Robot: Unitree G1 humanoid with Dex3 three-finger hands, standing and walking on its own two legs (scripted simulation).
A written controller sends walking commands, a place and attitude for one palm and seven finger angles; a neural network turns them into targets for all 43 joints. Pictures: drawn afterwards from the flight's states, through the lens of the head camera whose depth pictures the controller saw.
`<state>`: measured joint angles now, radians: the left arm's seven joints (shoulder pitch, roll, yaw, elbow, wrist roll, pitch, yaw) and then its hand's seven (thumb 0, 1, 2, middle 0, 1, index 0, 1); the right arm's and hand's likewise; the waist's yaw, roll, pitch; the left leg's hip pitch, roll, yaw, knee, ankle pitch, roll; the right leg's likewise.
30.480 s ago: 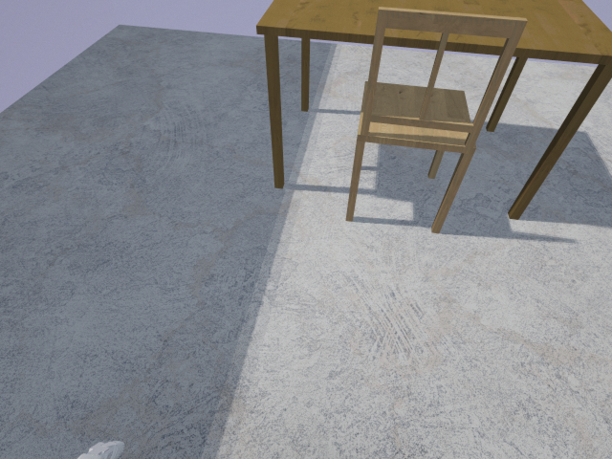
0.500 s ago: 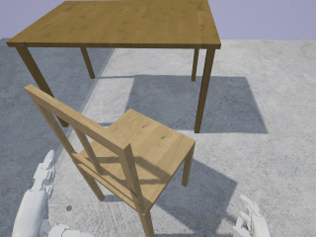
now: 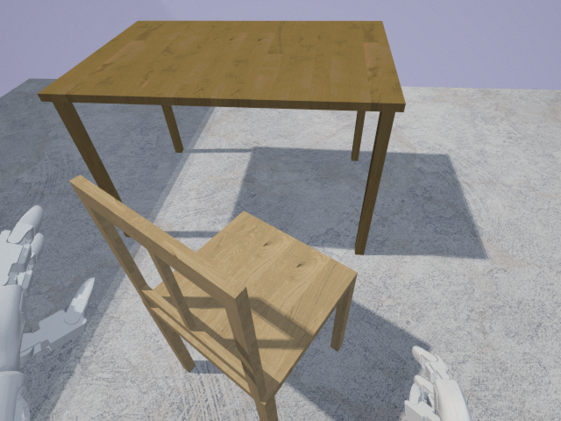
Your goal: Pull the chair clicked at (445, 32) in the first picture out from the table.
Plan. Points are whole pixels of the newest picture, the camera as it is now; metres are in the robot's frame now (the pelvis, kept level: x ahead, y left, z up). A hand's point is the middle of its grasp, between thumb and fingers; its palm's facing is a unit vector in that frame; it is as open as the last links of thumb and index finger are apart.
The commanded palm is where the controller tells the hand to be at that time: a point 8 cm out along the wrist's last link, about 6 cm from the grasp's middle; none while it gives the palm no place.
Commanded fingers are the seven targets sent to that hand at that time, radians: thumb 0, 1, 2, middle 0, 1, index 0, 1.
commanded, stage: draw the hand back to the body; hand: left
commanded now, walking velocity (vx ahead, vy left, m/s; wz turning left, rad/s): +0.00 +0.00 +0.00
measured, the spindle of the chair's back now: (174, 291) +0.35 +0.26 -0.08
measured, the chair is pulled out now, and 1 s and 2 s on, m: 0.55 0.55 0.55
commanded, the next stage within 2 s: step back with the hand held close in 0.42 s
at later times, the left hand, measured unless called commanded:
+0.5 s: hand (56, 299) +0.18 +0.27 +0.16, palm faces +0.46 -0.78 -0.42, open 7.4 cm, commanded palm +0.14 +0.30 +0.18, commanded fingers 0.00 0.90 0.90 -0.20 -0.30 -0.20 -0.30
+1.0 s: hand (30, 333) +0.15 +0.27 +0.16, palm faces +0.40 -0.75 -0.53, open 7.4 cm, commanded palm +0.09 +0.31 +0.18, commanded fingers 0.00 0.90 0.90 -0.20 -0.30 -0.20 -0.30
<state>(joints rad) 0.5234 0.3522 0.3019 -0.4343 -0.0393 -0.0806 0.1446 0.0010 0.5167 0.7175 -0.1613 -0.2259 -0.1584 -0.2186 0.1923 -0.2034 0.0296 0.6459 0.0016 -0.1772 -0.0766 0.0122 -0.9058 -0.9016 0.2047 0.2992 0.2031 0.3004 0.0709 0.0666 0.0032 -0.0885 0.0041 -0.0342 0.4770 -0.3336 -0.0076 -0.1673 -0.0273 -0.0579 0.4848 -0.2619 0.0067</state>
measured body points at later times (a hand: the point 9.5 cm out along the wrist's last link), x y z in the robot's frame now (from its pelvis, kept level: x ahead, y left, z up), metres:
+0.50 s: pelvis +0.00 +0.00 +0.00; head -0.02 -0.01 +0.45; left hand +0.15 +0.31 +0.19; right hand +0.18 -0.22 -0.08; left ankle -0.04 +0.13 -0.74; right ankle +0.00 -0.12 -0.74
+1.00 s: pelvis -0.05 +0.01 +0.00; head -0.04 +0.00 +0.45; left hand +0.12 +0.31 +0.19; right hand +0.12 -0.22 -0.09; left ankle -0.04 +0.13 -0.74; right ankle +0.00 -0.12 -0.74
